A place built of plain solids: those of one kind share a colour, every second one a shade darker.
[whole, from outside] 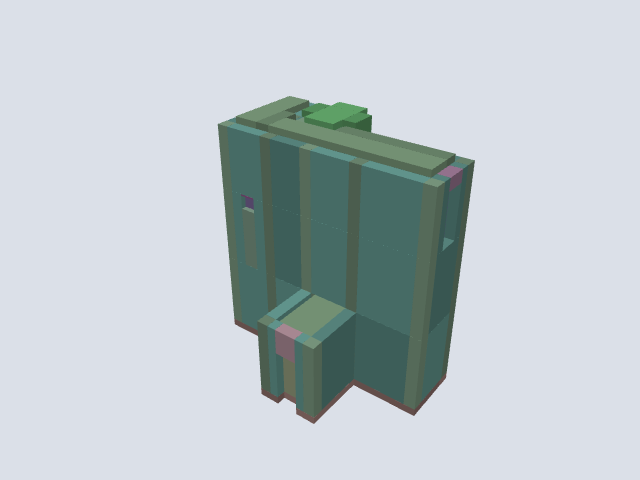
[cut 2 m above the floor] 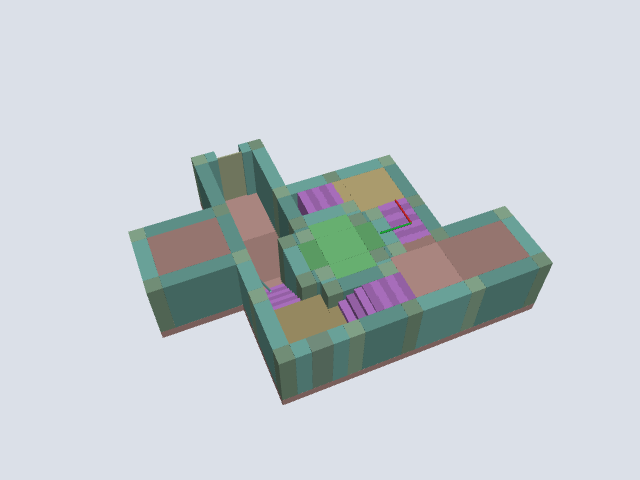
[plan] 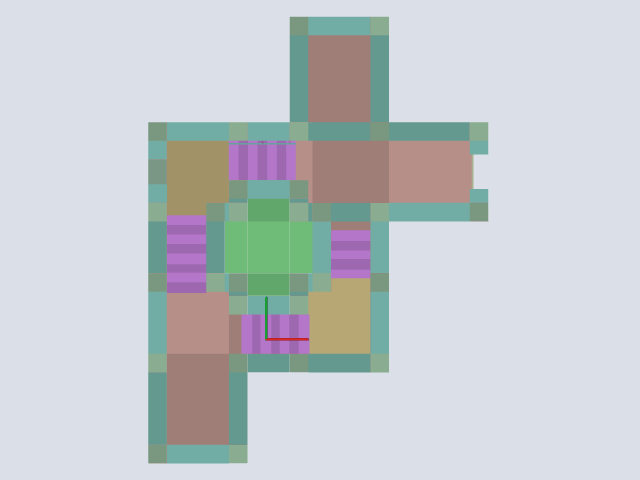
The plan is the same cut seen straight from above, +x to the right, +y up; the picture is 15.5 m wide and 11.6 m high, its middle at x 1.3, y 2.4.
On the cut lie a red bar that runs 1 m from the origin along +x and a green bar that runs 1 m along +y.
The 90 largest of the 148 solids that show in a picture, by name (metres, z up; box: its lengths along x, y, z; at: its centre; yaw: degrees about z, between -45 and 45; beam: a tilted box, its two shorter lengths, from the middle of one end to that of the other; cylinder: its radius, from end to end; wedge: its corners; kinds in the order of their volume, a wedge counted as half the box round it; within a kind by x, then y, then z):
{
 "wall_1": {"box": [0.45, 1.75, 3.01], "at": [-2.62, -1.68, 1.5]},
 "wall_2": {"box": [0.45, 1.5, 3.01], "at": [-2.62, 0.4, 1.5]},
 "wall_3": {"box": [0.45, 1.25, 3.01], "at": [-2.62, 2.22, 1.5]},
 "wall_4": {"box": [1.5, 0.45, 3.01], "at": [-1.65, -2.77, 1.5]},
 "wall_5": {"box": [1.5, 0.45, 3.01], "at": [-1.65, 5.02, 1.5]},
 "wall_6": {"box": [0.45, 1.25, 3.01], "at": [-1.23, 2.22, 1.5]},
 "wall_7": {"box": [0.45, 1.75, 3.01], "at": [-0.68, -1.68, 1.5]},
 "wall_8": {"box": [1.02, 0.45, 3.01], "at": [0.06, -0.57, 1.5]},
 "wall_9": {"box": [1.02, 0.45, 3.01], "at": [0.06, 0.82, 1.5]},
 "wall_10": {"box": [1.02, 0.45, 3.01], "at": [0.06, 3.62, 1.5]},
 "wall_11": {"box": [1.02, 0.45, 3.01], "at": [0.06, 5.02, 1.5]},
 "wall_12": {"box": [0.45, 2.1, 3.01], "at": [0.79, 6.3, 1.5]},
 "wall_13": {"box": [0.45, 1.25, 3.01], "at": [1.34, 2.22, 1.5]},
 "wall_14": {"box": [1.5, 0.45, 3.01], "at": [1.77, -0.57, 1.5]},
 "wall_15": {"box": [1.5, 0.45, 3.01], "at": [1.77, 5.02, 1.5]},
 "wall_16": {"box": [1.5, 0.45, 3.01], "at": [1.77, 7.57, 1.5]},
 "wall_17": {"box": [1.5, 0.45, 3.01], "at": [1.77, 7.57, 4.51]},
 "wall_18": {"box": [0.95, 0.45, 3.01], "at": [2.04, 3.07, 1.5]},
 "wall_19": {"box": [0.45, 1.5, 3.01], "at": [2.74, 0.4, 1.5]},
 "wall_20": {"box": [0.45, 1.5, 2.46], "at": [2.74, 0.4, 7.25]},
 "wall_21": {"box": [0.45, 1.25, 3.01], "at": [2.74, 2.22, 1.5]},
 "wall_22": {"box": [0.45, 1.25, 3.01], "at": [2.74, 2.22, 4.51]},
 "wall_23": {"box": [0.45, 1.25, 2.46], "at": [2.74, 2.22, 7.25]},
 "wall_24": {"box": [0.45, 1.5, 3.01], "at": [2.74, 4.05, 4.51]},
 "wall_25": {"box": [0.45, 1.5, 2.46], "at": [2.74, 4.05, 7.25]},
 "wall_26": {"box": [0.45, 2.1, 3.01], "at": [2.74, 6.3, 1.5]},
 "wall_27": {"box": [0.45, 2.1, 3.01], "at": [2.74, 6.3, 4.51]},
 "wall_28": {"box": [0.45, 2.1, 2.46], "at": [2.74, 6.3, 7.25]},
 "wall_29": {"box": [1.95, 0.45, 3.01], "at": [3.94, 3.07, 1.5]},
 "wall_30": {"box": [1.95, 0.45, 3.01], "at": [3.94, 5.02, 1.5]},
 "floor_slab_1": {"box": [1.85, 8.25, 0.3], "at": [-1.93, 1.12, -0.15]},
 "floor_slab_2": {"box": [1.5, 2.2, 3.01], "at": [-1.65, -1.45, 1.5]},
 "floor_slab_3": {"box": [1.5, 1.5, 3.01], "at": [-1.65, 0.4, 1.5]},
 "floor_slab_4": {"box": [0.33, 0.95, 3.01], "at": [-0.74, 0.12, 1.5]},
 "floor_slab_5": {"box": [0.55, 4.6, 0.3], "at": [-0.72, -0.7, -0.15]},
 "floor_slab_6": {"box": [0.55, 4.95, 0.3], "at": [0.84, 5.32, -0.15]},
 "floor_slab_7": {"box": [1.5, 2.1, 6.02], "at": [1.77, 6.3, 3.01]},
 "floor_slab_8": {"box": [1.85, 8.6, 0.3], "at": [2.04, 3.5, -0.15]},
 "floor_slab_9": {"box": [2.05, 2.4, 0.3], "at": [3.99, 4.05, -0.15]},
 "core_fill_1": {"box": [0.55, 1.25, 8.73], "at": [-0.72, 2.22, 4.36]},
 "core_fill_2": {"box": [1.02, 0.55, 8.73], "at": [0.06, 1.32, 4.36]},
 "core_fill_3": {"box": [1.02, 1.25, 8.73], "at": [0.06, 2.22, 4.36]},
 "core_fill_4": {"box": [1.02, 0.55, 8.73], "at": [0.06, 3.12, 4.36]},
 "core_fill_5": {"box": [0.55, 1.25, 8.73], "at": [0.84, 2.22, 4.36]},
 "tread_slab_1": {"box": [0.95, 0.26, 2.83], "at": [-1.93, 1.25, 1.42]},
 "tread_slab_2": {"box": [0.95, 0.26, 2.66], "at": [-1.93, 1.48, 1.33]},
 "tread_slab_3": {"box": [0.95, 0.26, 2.48], "at": [-1.93, 1.71, 1.24]},
 "tread_slab_4": {"box": [0.26, 0.95, 3.19], "at": [-0.47, 0.12, 1.59]},
 "tread_slab_5": {"box": [0.26, 0.95, 3.36], "at": [-0.24, 0.12, 1.68]},
 "tread_slab_6": {"box": [0.26, 0.95, 3.54], "at": [-0.01, 0.12, 1.77]},
 "tread_slab_7": {"box": [0.26, 0.95, 3.72], "at": [0.22, 0.12, 1.86]},
 "tread_slab_8": {"box": [0.26, 0.95, 3.89], "at": [0.45, 0.12, 1.95]},
 "tread_slab_9": {"box": [0.26, 0.95, 4.07], "at": [0.69, 0.12, 2.04]},
 "tread_slab_10": {"box": [0.26, 0.95, 4.25], "at": [0.92, 0.12, 2.12]},
 "tread_slab_11": {"box": [0.95, 0.26, 4.6], "at": [2.04, 1.58, 2.3]},
 "tread_slab_12": {"box": [0.95, 0.26, 4.78], "at": [2.04, 1.81, 2.39]},
 "tread_slab_13": {"box": [0.95, 0.26, 4.96], "at": [2.04, 2.04, 2.48]},
 "tread_slab_14": {"box": [0.95, 0.26, 5.13], "at": [2.04, 2.27, 2.57]},
 "tread_slab_15": {"box": [0.95, 0.26, 5.31], "at": [2.04, 2.5, 2.65]},
 "landing_slab_1": {"box": [1.5, 1.5, 1.42], "at": [-1.65, 4.05, 0.71]},
 "landing_slab_2": {"box": [1.5, 1.5, 4.43], "at": [1.77, 0.4, 2.21]},
 "landing_slab_3": {"box": [0.95, 0.33, 4.43], "at": [2.04, 1.31, 2.21]},
 "wallpost_1": {"box": [0.45, 0.45, 3.01], "at": [-0.68, -0.57, 1.5]},
 "wallpost_2": {"box": [0.45, 0.45, 3.01], "at": [-0.68, 0.82, 1.5]},
 "wallpost_3": {"box": [0.45, 0.45, 3.01], "at": [-0.68, 1.38, 1.5]},
 "wallpost_4": {"box": [0.45, 0.45, 3.01], "at": [-0.68, 3.07, 1.5]},
 "wallpost_5": {"box": [0.45, 0.45, 3.01], "at": [-0.68, 3.62, 1.5]},
 "wallpost_6": {"box": [0.45, 0.45, 3.01], "at": [-0.68, 5.02, 1.5]},
 "wallpost_7": {"box": [0.45, 0.45, 3.01], "at": [0.79, -0.57, 1.5]},
 "wallpost_8": {"box": [0.45, 0.45, 3.01], "at": [0.79, 0.82, 1.5]},
 "wallpost_9": {"box": [0.45, 0.45, 3.01], "at": [0.79, 1.38, 1.5]},
 "wallpost_10": {"box": [0.45, 0.45, 3.01], "at": [0.79, 3.07, 1.5]},
 "wallpost_11": {"box": [0.45, 0.45, 3.01], "at": [0.79, 3.62, 1.5]},
 "wallpost_12": {"box": [0.45, 0.45, 3.01], "at": [0.79, 5.02, 1.5]},
 "wallpost_13": {"box": [0.45, 0.45, 3.01], "at": [0.79, 7.57, 1.5]},
 "wallpost_14": {"box": [0.45, 0.45, 3.01], "at": [1.34, 1.38, 1.5]},
 "wallpost_15": {"box": [0.45, 0.45, 3.01], "at": [1.34, 3.07, 1.5]},
 "wallpost_16": {"box": [0.45, 0.45, 3.01], "at": [2.74, -0.57, 1.5]},
 "wallpost_17": {"box": [0.45, 0.45, 3.01], "at": [2.74, 1.38, 1.5]},
 "wallpost_18": {"box": [0.45, 0.45, 3.01], "at": [2.74, 3.07, 1.5]},
 "wallpost_19": {"box": [0.45, 0.45, 3.01], "at": [2.74, 5.02, 1.5]},
 "wallpost_20": {"box": [0.45, 0.45, 3.01], "at": [2.74, 7.57, 1.5]},
 "wallpost_21": {"box": [0.45, 0.45, 3.01], "at": [5.14, 3.07, 1.5]},
 "wallpost_22": {"box": [0.45, 0.45, 3.01], "at": [5.14, 5.02, 1.5]},
 "roof_slab_1": {"box": [2.97, 0.95, 1.84], "at": [1.03, 0.12, 7.81]},
 "roof_slab_2": {"box": [1.5, 0.55, 1.84], "at": [1.77, 0.88, 7.81]},
 "roof_slab_3": {"box": [0.95, 6.2, 0.25], "at": [2.04, 4.25, 8.6]},
 "roof_slab_4": {"box": [2.4, 1.5, 0.25], "at": [3.72, 4.05, 2.7]},
 "wall_sill_win_1": {"box": [0.45, 0.6, 2.42], "at": [-2.62, 4.05, 1.21]},
 "wall_sill_win_2": {"box": [0.45, 0.6, 2.42], "at": [2.74, 0.4, 4.22]}
}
